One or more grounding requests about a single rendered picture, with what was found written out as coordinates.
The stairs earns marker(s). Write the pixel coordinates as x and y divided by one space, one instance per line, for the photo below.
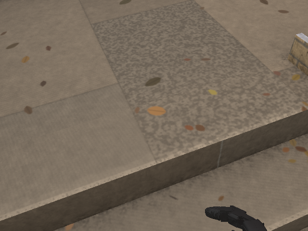
263 171

